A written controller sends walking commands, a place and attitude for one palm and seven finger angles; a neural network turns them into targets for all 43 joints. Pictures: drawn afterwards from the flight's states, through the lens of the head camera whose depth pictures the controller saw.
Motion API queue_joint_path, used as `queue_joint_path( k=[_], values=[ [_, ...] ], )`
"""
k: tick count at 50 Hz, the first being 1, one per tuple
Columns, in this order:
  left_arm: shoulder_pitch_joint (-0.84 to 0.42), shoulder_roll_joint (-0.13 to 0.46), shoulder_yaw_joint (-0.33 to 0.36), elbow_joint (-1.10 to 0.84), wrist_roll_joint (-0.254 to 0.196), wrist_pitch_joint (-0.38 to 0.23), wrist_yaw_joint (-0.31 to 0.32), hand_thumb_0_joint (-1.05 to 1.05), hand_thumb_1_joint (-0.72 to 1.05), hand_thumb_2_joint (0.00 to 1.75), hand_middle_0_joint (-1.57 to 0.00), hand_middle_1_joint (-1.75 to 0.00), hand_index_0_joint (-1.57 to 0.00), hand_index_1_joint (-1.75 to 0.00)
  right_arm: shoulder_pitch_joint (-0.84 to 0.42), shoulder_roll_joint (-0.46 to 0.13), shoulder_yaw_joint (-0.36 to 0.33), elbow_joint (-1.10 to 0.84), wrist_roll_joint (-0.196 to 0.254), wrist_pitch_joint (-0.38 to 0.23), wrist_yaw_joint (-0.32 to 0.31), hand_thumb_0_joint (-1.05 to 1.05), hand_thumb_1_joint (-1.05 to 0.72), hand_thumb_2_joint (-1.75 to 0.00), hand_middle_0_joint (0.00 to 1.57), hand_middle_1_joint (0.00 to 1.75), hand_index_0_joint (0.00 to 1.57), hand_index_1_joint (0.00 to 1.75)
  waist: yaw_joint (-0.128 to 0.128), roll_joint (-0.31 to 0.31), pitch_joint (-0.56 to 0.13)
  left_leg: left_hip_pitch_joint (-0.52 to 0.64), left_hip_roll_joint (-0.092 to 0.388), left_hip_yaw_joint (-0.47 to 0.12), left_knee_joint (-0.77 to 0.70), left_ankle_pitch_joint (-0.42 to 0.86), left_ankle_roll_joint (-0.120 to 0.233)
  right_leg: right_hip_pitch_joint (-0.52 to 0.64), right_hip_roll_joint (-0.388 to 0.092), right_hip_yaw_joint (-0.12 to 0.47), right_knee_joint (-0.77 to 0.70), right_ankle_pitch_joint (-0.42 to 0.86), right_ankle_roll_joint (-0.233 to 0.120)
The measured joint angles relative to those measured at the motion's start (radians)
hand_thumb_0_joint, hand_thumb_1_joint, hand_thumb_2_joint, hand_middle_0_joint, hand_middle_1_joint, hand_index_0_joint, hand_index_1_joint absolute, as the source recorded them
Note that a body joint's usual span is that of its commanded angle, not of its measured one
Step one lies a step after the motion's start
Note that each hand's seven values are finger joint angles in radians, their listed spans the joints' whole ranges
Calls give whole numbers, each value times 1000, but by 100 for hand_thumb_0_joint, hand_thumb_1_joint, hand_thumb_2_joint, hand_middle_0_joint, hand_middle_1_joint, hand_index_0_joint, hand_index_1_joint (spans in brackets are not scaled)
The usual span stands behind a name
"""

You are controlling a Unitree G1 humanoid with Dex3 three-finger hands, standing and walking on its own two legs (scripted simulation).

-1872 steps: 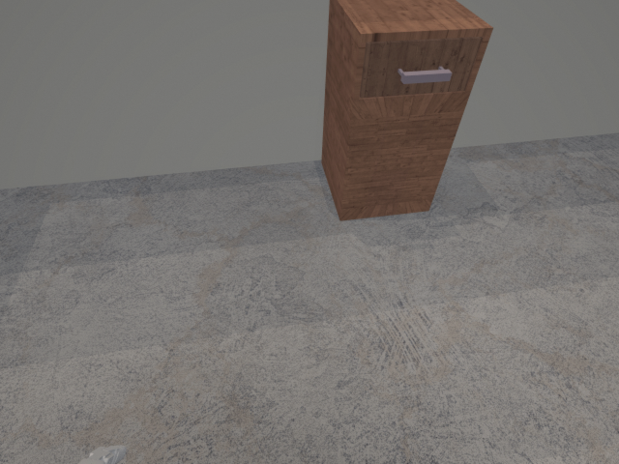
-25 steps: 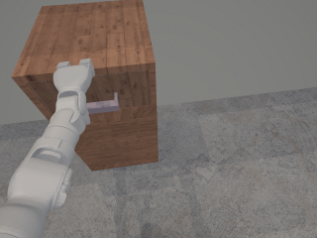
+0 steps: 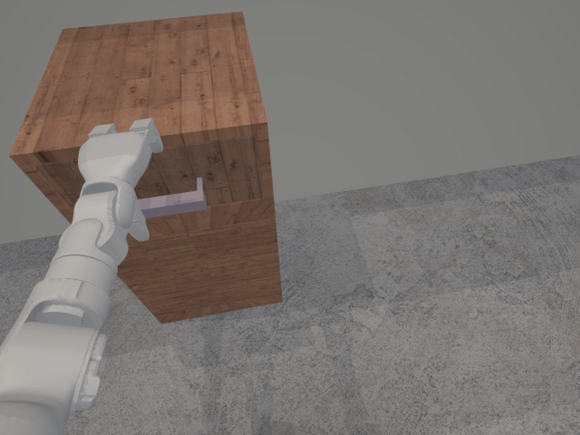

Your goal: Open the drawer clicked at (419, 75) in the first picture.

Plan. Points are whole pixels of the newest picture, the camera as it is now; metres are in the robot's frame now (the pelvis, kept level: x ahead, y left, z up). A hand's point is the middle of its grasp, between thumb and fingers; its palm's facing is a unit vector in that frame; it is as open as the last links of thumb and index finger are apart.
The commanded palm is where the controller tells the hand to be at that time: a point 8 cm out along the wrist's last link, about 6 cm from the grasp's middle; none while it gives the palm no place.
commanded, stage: draw the hand back to the body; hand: left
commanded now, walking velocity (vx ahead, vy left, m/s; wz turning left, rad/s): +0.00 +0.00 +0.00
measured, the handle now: (163, 196) +0.56 +0.23 -0.06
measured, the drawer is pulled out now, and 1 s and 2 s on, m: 0.00 0.00 0.00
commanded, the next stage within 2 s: step back with the hand held close in 1.42 s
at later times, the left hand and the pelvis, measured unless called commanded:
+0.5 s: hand (89, 274) +0.30 +0.22 +0.11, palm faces +0.12 -0.59 -0.80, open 13.7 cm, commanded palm +0.26 +0.25 +0.17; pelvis -0.02 +0.00 +0.01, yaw +4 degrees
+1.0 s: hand (16, 374) +0.18 +0.22 +0.17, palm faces +0.39 -0.85 -0.35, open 10.5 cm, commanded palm +0.13 +0.26 +0.19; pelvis -0.01 -0.02 +0.02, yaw +3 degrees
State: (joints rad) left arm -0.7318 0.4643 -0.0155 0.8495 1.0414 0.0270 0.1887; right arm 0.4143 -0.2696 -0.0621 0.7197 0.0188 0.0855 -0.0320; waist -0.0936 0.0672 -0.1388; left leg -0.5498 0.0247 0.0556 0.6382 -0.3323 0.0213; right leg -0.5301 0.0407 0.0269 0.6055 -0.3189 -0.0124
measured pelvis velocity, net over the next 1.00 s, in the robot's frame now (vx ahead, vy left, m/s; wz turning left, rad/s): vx -0.01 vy -0.02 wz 0.05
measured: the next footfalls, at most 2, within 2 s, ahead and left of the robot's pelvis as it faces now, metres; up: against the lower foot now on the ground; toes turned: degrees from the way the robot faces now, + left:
none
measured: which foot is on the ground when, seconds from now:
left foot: down 0.00-1.00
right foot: down 0.00-1.00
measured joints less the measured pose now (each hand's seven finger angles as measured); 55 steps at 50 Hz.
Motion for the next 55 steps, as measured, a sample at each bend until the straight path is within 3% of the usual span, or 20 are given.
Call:
queue_joint_path(
  k=[5,11,17,22,24,25,27,28,30,33,36,40,47,55],
  values=[
    [149,-16,-14,-144,-29,69,17,0,-48,30,-31,-120,-32,-120,-41,6,4,4,18,11,13,1,-91,-90,20,30,20,30,26,6,-2,76,-5,-1,-32,5,2,77,-5,0,-31,3,1],
    [266,-22,-90,-295,-66,154,-48,0,-48,30,-31,-120,-32,-120,-144,5,19,-25,35,17,3,1,-91,-90,20,30,20,30,71,11,14,162,-23,-19,-73,26,5,168,-21,-18,-65,11,4],
    [354,-25,-135,-431,-89,120,-134,0,-48,30,-31,-120,-32,-120,-257,-2,39,-75,33,11,-26,1,-91,-90,20,30,20,30,120,6,38,222,-39,-37,-102,49,5,229,-36,-36,-78,17,5],
    [447,-25,-132,-559,-96,63,-146,0,-49,30,-32,-120,-32,-120,-319,7,54,-105,26,-3,-33,1,-91,-90,20,30,20,30,158,0,57,259,-43,-46,-119,62,1,266,-40,-46,-87,22,2],
    [463,-59,-81,-584,-439,34,-143,-1,-48,31,-31,-120,-33,-120,-329,15,67,-128,32,-14,-39,1,-91,-90,20,30,20,30,164,1,102,300,-41,-57,-133,69,0,315,-37,-56,-112,32,1],
    [474,-78,-52,-600,-577,24,-142,-1,-48,31,-31,-119,-33,-120,-332,23,80,-138,34,-25,-42,1,-91,-90,20,30,20,30,165,-4,124,321,-38,-59,-143,73,-1,338,-35,-58,-126,38,0],
    [515,-111,13,-650,-786,0,-139,-1,-46,32,-31,-118,-32,-118,-335,46,110,-152,27,-44,-49,1,-91,-90,20,30,20,30,160,-21,154,357,-31,-58,-166,83,-7,373,-27,-57,-152,51,-6],
    [543,-125,43,-686,-858,-8,-136,-1,-44,32,-31,-117,-32,-117,-332,57,124,-157,22,-54,-51,1,-91,-90,20,30,20,30,157,-29,162,373,-27,-56,-178,87,-10,389,-23,-55,-166,57,-9],
    [605,-150,92,-764,-959,-25,-125,-1,-40,34,-31,-115,-32,-115,-315,75,142,-161,10,-80,-52,1,-91,-90,20,30,20,30,148,-35,167,399,-20,-53,-197,91,-16,417,-16,-51,-193,68,-13],
    [705,-172,147,-878,-1043,-51,-109,-1,-33,37,-30,-110,-31,-110,-279,85,154,-153,-4,-110,-48,1,-90,-90,20,30,21,30,135,-30,160,429,-14,-49,-219,94,-21,448,-10,-45,-222,78,-15],
    [791,-172,187,-955,-1084,-73,-105,-1,-24,41,-29,-104,-30,-104,-246,82,151,-129,-10,-122,-44,1,-90,-90,20,30,21,30,128,-22,153,447,-13,-47,-238,99,-23,466,-8,-44,-241,83,-16],
    [889,-166,226,-1025,-1105,-88,-105,-1,-12,46,-28,-96,-29,-96,-215,60,133,-94,-14,-127,-40,1,-90,-90,20,30,21,30,129,-10,155,455,-10,-46,-250,105,-24,473,-6,-43,-253,89,-18],
    [1076,-169,245,-1149,-1109,-110,-101,-1,11,57,-26,-81,-27,-81,-192,25,92,-61,-18,-151,-45,2,-90,-90,20,30,21,30,128,5,156,453,-9,-48,-255,112,-27,468,-5,-45,-251,92,-20],
    [1249,-149,288,-1271,-1108,-144,-97,0,39,68,-24,-63,-25,-63,-207,30,67,-65,-20,-190,-55,2,-91,-90,20,30,20,30,133,2,145,446,1,-55,-236,108,-34,470,6,-52,-248,93,-27]
  ],
)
